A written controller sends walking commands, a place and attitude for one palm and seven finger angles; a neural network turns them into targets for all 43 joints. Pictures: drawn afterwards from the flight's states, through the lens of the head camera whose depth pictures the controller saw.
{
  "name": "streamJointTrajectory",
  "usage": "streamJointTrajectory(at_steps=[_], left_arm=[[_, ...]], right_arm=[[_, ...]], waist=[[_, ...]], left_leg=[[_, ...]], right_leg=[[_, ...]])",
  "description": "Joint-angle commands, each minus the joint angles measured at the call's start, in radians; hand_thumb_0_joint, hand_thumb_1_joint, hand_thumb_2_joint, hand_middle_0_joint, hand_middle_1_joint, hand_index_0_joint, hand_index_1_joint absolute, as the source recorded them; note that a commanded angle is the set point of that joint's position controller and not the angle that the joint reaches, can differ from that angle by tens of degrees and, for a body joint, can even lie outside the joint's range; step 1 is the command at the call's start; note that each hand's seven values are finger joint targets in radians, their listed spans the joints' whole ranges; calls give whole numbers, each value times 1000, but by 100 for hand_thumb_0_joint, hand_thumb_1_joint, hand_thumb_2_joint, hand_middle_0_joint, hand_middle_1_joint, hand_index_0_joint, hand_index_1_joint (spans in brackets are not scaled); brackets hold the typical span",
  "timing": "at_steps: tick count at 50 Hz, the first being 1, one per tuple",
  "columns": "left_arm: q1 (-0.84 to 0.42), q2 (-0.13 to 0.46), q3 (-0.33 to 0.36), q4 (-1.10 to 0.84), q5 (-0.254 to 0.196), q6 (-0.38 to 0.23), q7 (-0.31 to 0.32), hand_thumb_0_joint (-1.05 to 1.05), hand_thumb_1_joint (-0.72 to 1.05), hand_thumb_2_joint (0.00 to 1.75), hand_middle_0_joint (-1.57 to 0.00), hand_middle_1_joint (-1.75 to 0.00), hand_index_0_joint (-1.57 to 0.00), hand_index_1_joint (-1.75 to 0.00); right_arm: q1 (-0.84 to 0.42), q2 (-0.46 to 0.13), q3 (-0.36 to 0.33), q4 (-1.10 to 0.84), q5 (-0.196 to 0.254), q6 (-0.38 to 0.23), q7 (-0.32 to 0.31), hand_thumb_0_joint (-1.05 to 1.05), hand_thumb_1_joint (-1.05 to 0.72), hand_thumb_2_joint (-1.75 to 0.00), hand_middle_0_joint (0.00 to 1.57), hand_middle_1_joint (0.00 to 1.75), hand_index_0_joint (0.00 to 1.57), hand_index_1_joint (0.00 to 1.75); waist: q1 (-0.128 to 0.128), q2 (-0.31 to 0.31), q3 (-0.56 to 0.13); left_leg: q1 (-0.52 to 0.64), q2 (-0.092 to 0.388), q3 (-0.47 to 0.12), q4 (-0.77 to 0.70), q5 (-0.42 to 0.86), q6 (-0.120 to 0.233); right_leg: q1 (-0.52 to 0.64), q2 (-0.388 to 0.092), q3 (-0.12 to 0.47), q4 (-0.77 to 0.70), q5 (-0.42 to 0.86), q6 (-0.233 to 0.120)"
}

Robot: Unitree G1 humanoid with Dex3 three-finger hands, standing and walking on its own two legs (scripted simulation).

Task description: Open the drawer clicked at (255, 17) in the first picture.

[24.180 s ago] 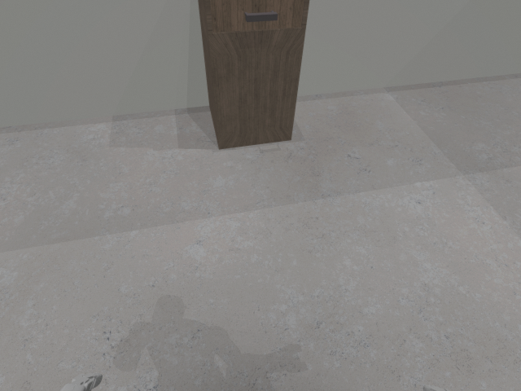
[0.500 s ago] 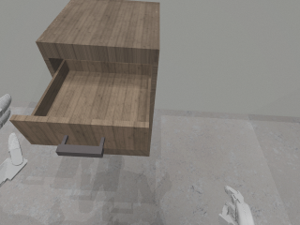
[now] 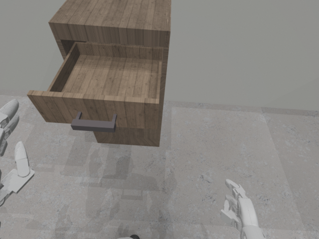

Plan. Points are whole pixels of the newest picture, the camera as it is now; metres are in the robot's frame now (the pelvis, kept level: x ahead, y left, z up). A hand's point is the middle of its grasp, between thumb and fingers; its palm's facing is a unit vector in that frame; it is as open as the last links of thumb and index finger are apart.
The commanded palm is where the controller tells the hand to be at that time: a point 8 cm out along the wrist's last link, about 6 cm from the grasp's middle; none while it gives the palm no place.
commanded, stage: step back with the hand held close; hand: left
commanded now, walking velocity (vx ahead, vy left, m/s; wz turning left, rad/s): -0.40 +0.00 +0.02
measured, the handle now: (95, 120) +0.45 +0.24 -0.04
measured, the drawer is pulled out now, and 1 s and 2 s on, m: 0.30 0.30 0.30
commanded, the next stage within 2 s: stop stepping back and stand still in 0.02 s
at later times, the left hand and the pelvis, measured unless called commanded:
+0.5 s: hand out of the picture +0.05 +0.19 +0.16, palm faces +0.38 -0.80 -0.46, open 7.4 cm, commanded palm -0.02 +0.24 +0.18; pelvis -0.13 -0.05 +0.00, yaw +3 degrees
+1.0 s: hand out of the picture +0.02 +0.21 +0.16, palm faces +0.45 -0.77 -0.45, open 7.4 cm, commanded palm none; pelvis -0.15 -0.04 -0.01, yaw +5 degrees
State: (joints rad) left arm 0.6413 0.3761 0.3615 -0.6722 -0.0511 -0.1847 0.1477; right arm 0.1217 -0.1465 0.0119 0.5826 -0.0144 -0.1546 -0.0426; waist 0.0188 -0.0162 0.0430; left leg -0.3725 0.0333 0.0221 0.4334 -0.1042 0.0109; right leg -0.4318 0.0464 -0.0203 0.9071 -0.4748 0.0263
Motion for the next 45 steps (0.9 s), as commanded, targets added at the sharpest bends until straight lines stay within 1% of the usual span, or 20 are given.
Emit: streamJointTrajectory(at_steps=[1,5,6,7,8,11,15,19,22,25,27,30,32,34,35,38,40,43,44,45], left_arm=[[-11,152,120,-184,-15,-47,13,0,90,90,-20,-30,-20,-30],[6,183,153,-189,-39,-61,-8,0,90,90,-20,-30,-20,-30],[26,233,186,-194,-29,-69,-13,0,90,90,-20,-30,-20,-30],[29,258,199,-189,-26,-81,-8,0,90,90,-20,-30,-20,-30],[28,205,161,-140,-23,-65,0,0,90,90,-20,-30,-20,-30],[49,164,149,-101,-10,-45,17,0,90,90,-20,-30,-20,-30],[4,153,118,-26,9,-71,38,0,90,90,-20,-30,-20,-30],[2,156,106,-53,29,-83,37,0,90,90,-20,-30,-20,-30],[11,164,102,-105,27,-85,36,0,90,90,-20,-30,-20,-30],[0,169,104,-152,19,-98,33,0,90,90,-20,-30,-20,-30],[21,163,125,-104,19,-80,41,0,90,90,-20,-30,-20,-30],[-48,146,108,-40,31,-60,41,0,90,90,-20,-30,-20,-30],[-100,153,108,-20,30,-61,37,0,90,90,-20,-30,-20,-30],[-94,152,102,14,32,-66,28,0,90,90,-20,-30,-20,-30],[-124,146,97,5,32,-79,21,0,90,90,-20,-30,-20,-30],[-113,145,97,-42,27,-91,14,0,90,90,-20,-30,-20,-30],[-82,149,97,-70,31,-87,21,0,90,90,-20,-30,-20,-30],[-60,138,82,-118,31,-74,39,0,90,90,-20,-30,-20,-30],[-73,136,77,-134,29,-77,40,0,90,90,-20,-30,-20,-30],[-83,136,84,-141,26,-81,43,0,90,90,-20,-30,-20,-30]], right_arm=[[-44,-177,-60,-116,0,-38,-8,0,-90,-90,20,30,20,30],[-84,-177,-53,-146,14,-23,2,0,-90,-90,20,30,20,30],[-78,-167,-54,-152,16,-7,7,0,-90,-90,20,30,20,30],[-66,-149,-54,-158,28,7,6,0,-90,-90,20,30,20,30],[-41,-164,-70,-146,48,8,3,0,-90,-90,20,30,20,30],[-59,-128,-35,-156,41,35,-16,0,-90,-90,20,30,20,30],[-27,-170,-50,-134,20,22,-47,0,-90,-90,20,30,20,30],[-3,-184,-61,-136,17,1,-37,0,-90,-90,20,30,20,30],[39,-185,-64,-134,19,-11,-30,0,-90,-90,20,30,20,30],[46,-234,-89,-154,17,-23,-29,0,-90,-90,20,30,20,30],[41,-198,-70,-135,28,-17,-33,0,-90,-90,20,30,20,30],[21,-203,-61,-108,29,-30,-39,0,-90,-90,20,30,20,30],[1,-205,-64,-102,23,-27,-44,0,-90,-90,20,30,20,30],[19,-184,-76,-102,30,-4,-27,0,-90,-90,20,30,20,30],[17,-192,-81,-97,23,4,-19,0,-90,-90,20,30,20,30],[17,-162,-55,-104,14,22,-13,0,-90,-90,20,30,20,30],[3,-143,-39,-115,8,25,-21,0,-90,-90,20,30,20,30],[21,-150,-29,-116,-1,13,-38,0,-90,-90,20,30,20,30],[28,-165,-35,-124,-3,8,-42,0,-90,-90,20,30,20,30],[23,-184,-42,-138,-6,4,-42,0,-90,-90,20,30,20,30]], waist=[[-25,223,-185],[4,152,-166],[0,3,-151],[-5,-199,-164],[-5,-244,-157],[-45,-99,-176],[-37,-95,-128],[-19,-132,-132],[-36,-39,-157],[-30,182,-145],[-42,268,-84],[-46,169,22],[-45,18,35],[-31,-235,-27],[-36,-215,-21],[-44,-117,-71],[-33,-125,-89],[-42,1,-99],[-42,66,-82],[-35,139,-64]], left_leg=[[107,252,-185,-158,133,125],[-30,148,-113,-97,-238,41],[-34,58,-34,58,-285,-8],[-25,-48,58,385,-323,-61],[-110,-92,-44,645,-351,-51],[-173,-30,-61,675,-260,-56],[-103,-22,-6,424,-275,-25],[-16,-25,31,133,-320,15],[145,-27,51,-124,-232,40],[227,146,-146,-163,-196,107],[108,222,-233,-221,-464,139],[-41,192,-154,-132,-378,118],[-111,91,-79,20,-383,74],[-152,-50,34,439,-414,20],[-178,-33,-22,585,-375,14],[-100,10,-31,505,-297,5],[41,2,21,313,-286,14],[209,-18,65,16,-228,23],[212,27,-3,-58,-281,39],[163,121,-153,-147,-378,76]], right_leg=[[100,-12,-2,-111,-14,-5],[287,-47,-21,-534,183,-39],[225,-145,70,-646,237,-76],[99,-376,332,-756,230,-158],[58,-430,378,-718,366,-170],[181,-345,187,-589,526,-158],[231,-348,219,-669,252,-140],[330,-347,260,-702,192,-130],[325,-260,180,-630,148,-84],[183,-89,45,-355,150,-31],[86,-53,-29,-230,41,-21],[171,-44,-50,-294,124,-27],[234,-93,121,-474,70,-63],[205,-334,550,-753,-256,-162],[186,-370,564,-783,-212,-171],[146,-343,340,-724,15,-206],[72,-303,239,-734,-18,-178],[38,-226,155,-673,-105,-122],[36,-193,140,-598,-89,-95],[43,-120,100,-483,-38,-59]])
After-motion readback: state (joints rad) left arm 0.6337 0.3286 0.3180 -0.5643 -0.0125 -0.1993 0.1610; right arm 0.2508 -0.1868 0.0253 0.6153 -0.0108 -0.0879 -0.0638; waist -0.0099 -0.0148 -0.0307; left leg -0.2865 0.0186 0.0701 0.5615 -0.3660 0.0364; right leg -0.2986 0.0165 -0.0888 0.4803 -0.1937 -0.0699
